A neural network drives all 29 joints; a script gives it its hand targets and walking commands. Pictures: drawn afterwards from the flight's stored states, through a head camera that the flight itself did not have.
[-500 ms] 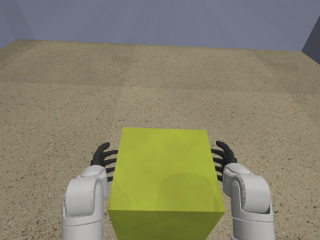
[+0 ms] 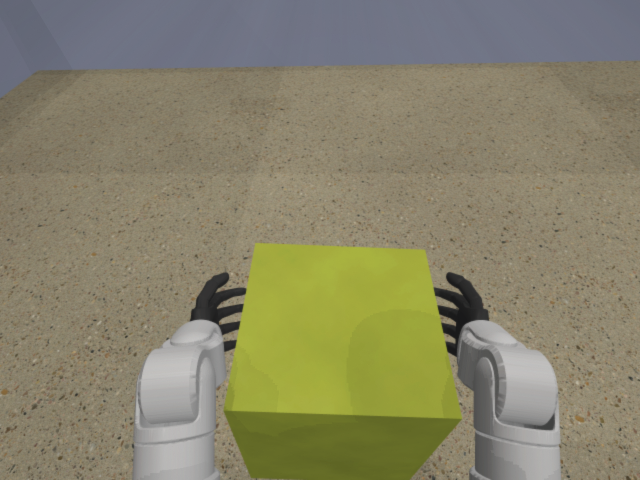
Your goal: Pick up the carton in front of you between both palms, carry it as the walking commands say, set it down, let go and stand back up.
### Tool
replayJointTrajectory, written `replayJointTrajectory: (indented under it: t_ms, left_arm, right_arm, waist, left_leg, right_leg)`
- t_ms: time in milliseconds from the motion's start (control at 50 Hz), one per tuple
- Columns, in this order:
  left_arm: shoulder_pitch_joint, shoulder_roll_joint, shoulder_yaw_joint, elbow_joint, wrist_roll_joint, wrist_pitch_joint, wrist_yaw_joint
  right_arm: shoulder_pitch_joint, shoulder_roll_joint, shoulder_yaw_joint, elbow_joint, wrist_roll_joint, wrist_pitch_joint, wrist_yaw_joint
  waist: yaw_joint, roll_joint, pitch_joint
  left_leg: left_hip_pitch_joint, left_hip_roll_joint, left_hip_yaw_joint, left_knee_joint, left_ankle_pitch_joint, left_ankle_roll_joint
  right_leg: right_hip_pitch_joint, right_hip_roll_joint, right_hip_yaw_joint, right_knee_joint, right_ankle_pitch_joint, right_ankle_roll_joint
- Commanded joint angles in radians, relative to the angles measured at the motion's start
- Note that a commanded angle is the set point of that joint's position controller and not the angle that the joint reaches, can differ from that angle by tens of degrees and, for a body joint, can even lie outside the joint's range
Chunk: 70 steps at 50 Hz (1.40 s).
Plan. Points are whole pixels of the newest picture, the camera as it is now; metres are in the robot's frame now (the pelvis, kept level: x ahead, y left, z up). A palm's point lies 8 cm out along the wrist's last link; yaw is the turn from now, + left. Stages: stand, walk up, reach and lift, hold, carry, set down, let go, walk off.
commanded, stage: carry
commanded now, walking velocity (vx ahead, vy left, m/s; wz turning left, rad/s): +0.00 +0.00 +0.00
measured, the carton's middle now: (334, 368) +0.27 +0.00 +0.00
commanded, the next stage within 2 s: hold in 1.80 s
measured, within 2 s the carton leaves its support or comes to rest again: neither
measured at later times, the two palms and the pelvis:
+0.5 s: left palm (215, 285) +0.37 +0.16 +0.06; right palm (436, 277) +0.37 -0.14 +0.06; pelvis +0.10 +0.01 +0.00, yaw +0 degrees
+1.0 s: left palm (214, 294) +0.36 +0.16 +0.05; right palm (433, 286) +0.36 -0.14 +0.05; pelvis +0.06 +0.01 +0.00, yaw +0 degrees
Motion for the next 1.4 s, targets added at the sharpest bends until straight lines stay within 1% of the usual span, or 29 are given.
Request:
replayJointTrajectory:
  t_ms: [0, 40, 60, 80, 100, 120, 140, 160, 220, 260, 300, 360, 420, 480, 560, 640, 740, 820, 860, 900, 980, 1040, 1180, 1380]
  left_arm:
    - [-0.402, -0.975, -0.685, -0.072, -0.432, -0.003, -0.278]
    - [-0.410, -0.999, -0.694, -0.090, -0.437, -0.020, -0.281]
    - [-0.406, -0.999, -0.702, -0.104, -0.440, -0.026, -0.281]
    - [-0.400, -0.995, -0.709, -0.114, -0.439, -0.031, -0.281]
    - [-0.403, -0.983, -0.717, -0.126, -0.437, -0.035, -0.283]
    - [-0.408, -0.980, -0.725, -0.118, -0.437, -0.038, -0.284]
    - [-0.414, -0.966, -0.730, -0.120, -0.438, -0.037, -0.286]
    - [-0.402, -0.952, -0.730, -0.096, -0.430, -0.037, -0.287]
    - [-0.352, -0.903, -0.720, -0.011, -0.392, -0.048, -0.287]
    - [-0.340, -0.888, -0.698, 0.044, -0.365, -0.066, -0.287]
    - [-0.343, -0.890, -0.677, 0.082, -0.344, -0.090, -0.288]
    - [-0.385, -0.915, -0.675, 0.091, -0.340, -0.139, -0.290]
    - [-0.402, -0.920, -0.671, 0.097, -0.330, -0.189, -0.289]
    - [-0.389, -0.903, -0.652, 0.117, -0.304, -0.240, -0.288]
    - [-0.373, -0.869, -0.603, 0.169, -0.250, -0.315, -0.288]
    - [-0.395, -0.846, -0.528, 0.260, -0.190, -0.399, -0.289]
    - [-0.470, -0.861, -0.419, 0.416, -0.116, -0.515, -0.299]
    - [-0.529, -0.914, -0.395, 0.492, -0.098, -0.580, -0.313]
    - [-0.537, -0.934, -0.402, 0.500, -0.100, -0.590, -0.317]
    - [-0.530, -0.946, -0.421, 0.487, -0.110, -0.583, -0.319]
    - [-0.491, -0.944, -0.464, 0.431, -0.141, -0.536, -0.315]
    - [-0.471, -0.923, -0.454, 0.424, -0.135, -0.514, -0.312]
    - [-0.508, -0.929, -0.478, 0.394, -0.155, -0.517, -0.313]
    - [-0.494, -0.921, -0.477, 0.398, -0.152, -0.513, -0.313]
  right_arm:
    - [-0.479, 0.940, 0.759, -0.084, 0.434, -0.013, 0.259]
    - [-0.480, 0.980, 0.780, -0.099, 0.441, -0.031, 0.255]
    - [-0.459, 0.986, 0.782, -0.106, 0.439, -0.039, 0.253]
    - [-0.440, 0.985, 0.783, -0.112, 0.434, -0.045, 0.252]
    - [-0.427, 0.984, 0.785, -0.108, 0.428, -0.050, 0.251]
    - [-0.425, 0.972, 0.781, -0.107, 0.419, -0.051, 0.252]
    - [-0.420, 0.962, 0.777, -0.083, 0.406, -0.055, 0.254]
    - [-0.398, 0.947, 0.770, -0.059, 0.398, -0.056, 0.256]
    - [-0.334, 0.901, 0.741, 0.032, 0.362, -0.070, 0.264]
    - [-0.321, 0.888, 0.717, 0.092, 0.341, -0.089, 0.269]
    - [-0.330, 0.893, 0.699, 0.131, 0.328, -0.116, 0.274]
    - [-0.381, 0.913, 0.695, 0.135, 0.328, -0.166, 0.280]
    - [-0.399, 0.914, 0.693, 0.139, 0.318, -0.215, 0.280]
    - [-0.387, 0.898, 0.679, 0.158, 0.291, -0.265, 0.277]
    - [-0.369, 0.866, 0.632, 0.210, 0.236, -0.341, 0.274]
    - [-0.388, 0.845, 0.554, 0.300, 0.173, -0.424, 0.273]
    - [-0.459, 0.864, 0.443, 0.461, 0.098, -0.537, 0.281]
    - [-0.508, 0.918, 0.414, 0.542, 0.077, -0.601, 0.295]
    - [-0.515, 0.940, 0.421, 0.553, 0.080, -0.610, 0.301]
    - [-0.509, 0.953, 0.442, 0.540, 0.092, -0.604, 0.303]
    - [-0.473, 0.953, 0.491, 0.485, 0.125, -0.556, 0.300]
    - [-0.454, 0.934, 0.483, 0.481, 0.120, -0.534, 0.298]
    - [-0.481, 0.941, 0.502, 0.454, 0.133, -0.537, 0.297]
    - [-0.462, 0.934, 0.496, 0.460, 0.128, -0.531, 0.295]
  waist:
    - [0.002, -0.205, -0.366]
    - [0.005, -0.202, -0.385]
    - [0.000, -0.184, -0.402]
    - [-0.001, -0.164, -0.408]
    - [-0.004, -0.137, -0.403]
    - [-0.002, -0.105, -0.382]
    - [0.003, -0.045, -0.351]
    - [0.001, -0.038, -0.339]
    - [-0.002, -0.025, -0.319]
    - [-0.002, -0.018, -0.302]
    - [-0.003, -0.020, -0.285]
    - [-0.003, -0.026, -0.279]
    - [-0.003, -0.032, -0.297]
    - [-0.004, -0.034, -0.312]
    - [-0.005, -0.037, -0.309]
    - [-0.003, -0.041, -0.286]
    - [-0.002, -0.048, -0.254]
    - [-0.003, -0.047, -0.252]
    - [-0.003, -0.046, -0.261]
    - [-0.004, -0.045, -0.270]
    - [-0.005, -0.047, -0.277]
    - [-0.004, -0.049, -0.266]
    - [-0.003, -0.051, -0.247]
    - [-0.003, -0.051, -0.255]
  left_leg:
    - [-0.156, 0.011, -0.044, -0.128, -0.051, 0.028]
    - [-0.047, -0.011, -0.001, -0.253, 0.115, 0.029]
    - [0.007, -0.005, 0.017, -0.334, 0.233, 0.029]
    - [0.062, 0.011, 0.021, -0.389, 0.354, 0.026]
    - [0.072, 0.053, 0.001, -0.420, 0.417, 0.023]
    - [0.087, 0.091, -0.022, -0.410, 0.467, 0.023]
    - [0.068, 0.121, -0.033, -0.344, 0.573, 0.027]
    - [0.072, 0.122, -0.027, -0.324, 0.625, 0.028]
    - [0.065, 0.114, -0.028, -0.287, 0.778, 0.026]
    - [0.065, 0.110, -0.025, -0.271, 0.847, 0.025]
    - [0.063, 0.109, -0.022, -0.262, 0.881, 0.027]
    - [0.062, 0.106, -0.017, -0.254, 0.886, 0.033]
    - [0.070, 0.103, -0.015, -0.245, 0.867, 0.038]
    - [0.078, 0.102, -0.014, -0.240, 0.844, 0.043]
    - [0.068, 0.101, -0.014, -0.249, 0.778, 0.047]
    - [0.052, 0.101, -0.017, -0.273, 0.686, 0.050]
    - [0.026, 0.099, -0.023, -0.310, 0.547, 0.057]
    - [0.018, 0.096, -0.029, -0.329, 0.483, 0.063]
    - [0.019, 0.094, -0.030, -0.331, 0.475, 0.065]
    - [0.021, 0.093, -0.031, -0.331, 0.475, 0.065]
    - [0.021, 0.093, -0.031, -0.329, 0.484, 0.065]
    - [0.010, 0.094, -0.030, -0.331, 0.470, 0.066]
    - [-0.009, 0.093, -0.036, -0.346, 0.406, 0.071]
    - [-0.014, 0.093, -0.037, -0.345, 0.404, 0.073]
  right_leg:
    - [0.498, -0.290, 0.302, -0.150, 0.448, -0.064]
    - [0.434, -0.251, 0.235, -0.164, 0.286, -0.037]
    - [0.415, -0.233, 0.196, -0.147, 0.235, -0.021]
    - [0.385, -0.213, 0.169, -0.129, 0.201, -0.003]
    - [0.381, -0.191, 0.134, -0.112, 0.156, 0.021]
    - [0.364, -0.172, 0.127, -0.063, 0.173, 0.038]
    - [0.350, -0.150, 0.122, -0.042, 0.236, 0.054]
    - [0.342, -0.153, 0.128, -0.015, 0.307, 0.058]
    - [0.324, -0.146, 0.131, 0.059, 0.436, 0.054]
    - [0.301, -0.140, 0.127, 0.084, 0.465, 0.058]
    - [0.285, -0.134, 0.125, 0.095, 0.460, 0.065]
    - [0.277, -0.129, 0.125, 0.104, 0.442, 0.069]
    - [0.283, -0.127, 0.129, 0.114, 0.426, 0.064]
    - [0.282, -0.126, 0.131, 0.121, 0.392, 0.059]
    - [0.280, -0.128, 0.134, 0.113, 0.345, 0.056]
    - [0.271, -0.133, 0.141, 0.086, 0.289, 0.055]
    - [0.258, -0.136, 0.154, 0.042, 0.187, 0.052]
    - [0.257, -0.135, 0.161, 0.022, 0.134, 0.049]
    - [0.261, -0.135, 0.162, 0.019, 0.128, 0.049]
    - [0.264, -0.136, 0.162, 0.018, 0.128, 0.049]
    - [0.263, -0.138, 0.158, 0.018, 0.133, 0.051]
    - [0.255, -0.139, 0.159, 0.015, 0.122, 0.052]
    - [0.240, -0.139, 0.164, -0.005, 0.072, 0.053]
    - [0.241, -0.138, 0.165, -0.005, 0.072, 0.055]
